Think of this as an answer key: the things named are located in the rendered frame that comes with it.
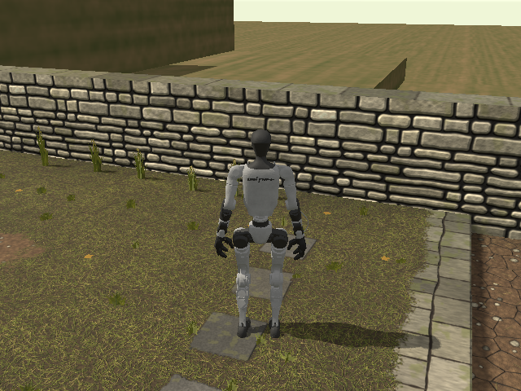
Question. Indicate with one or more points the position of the left robot upper arm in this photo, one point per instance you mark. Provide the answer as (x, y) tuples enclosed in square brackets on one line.
[(232, 185)]

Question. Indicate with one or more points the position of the robot shin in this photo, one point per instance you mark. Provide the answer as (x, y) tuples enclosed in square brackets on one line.
[(242, 295), (276, 301)]

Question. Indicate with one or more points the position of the right robot shin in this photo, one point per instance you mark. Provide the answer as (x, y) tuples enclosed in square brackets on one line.
[(276, 301)]

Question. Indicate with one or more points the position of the left robot shin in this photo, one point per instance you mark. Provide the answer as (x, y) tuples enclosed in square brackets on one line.
[(242, 295)]

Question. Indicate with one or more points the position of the right robot forearm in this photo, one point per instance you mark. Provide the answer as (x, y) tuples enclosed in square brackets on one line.
[(296, 221)]

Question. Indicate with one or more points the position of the right robot upper arm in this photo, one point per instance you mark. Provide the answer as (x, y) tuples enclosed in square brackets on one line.
[(289, 184)]

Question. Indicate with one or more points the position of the right robot hand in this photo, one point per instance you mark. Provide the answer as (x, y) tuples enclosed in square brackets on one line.
[(301, 248)]

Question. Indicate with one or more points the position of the left robot forearm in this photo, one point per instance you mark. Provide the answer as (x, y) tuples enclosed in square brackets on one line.
[(224, 221)]

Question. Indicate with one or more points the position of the left robot hand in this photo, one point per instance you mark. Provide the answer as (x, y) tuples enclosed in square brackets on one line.
[(219, 245)]

